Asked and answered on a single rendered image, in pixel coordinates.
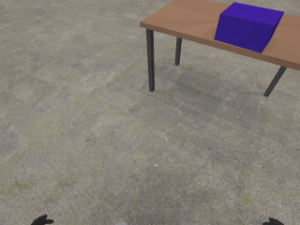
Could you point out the table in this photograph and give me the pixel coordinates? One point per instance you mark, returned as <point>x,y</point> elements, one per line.
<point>197,21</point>

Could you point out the carton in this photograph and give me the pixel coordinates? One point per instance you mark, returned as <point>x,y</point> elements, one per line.
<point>247,26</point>

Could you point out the left robot hand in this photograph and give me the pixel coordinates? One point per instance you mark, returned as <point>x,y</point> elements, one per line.
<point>42,220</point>

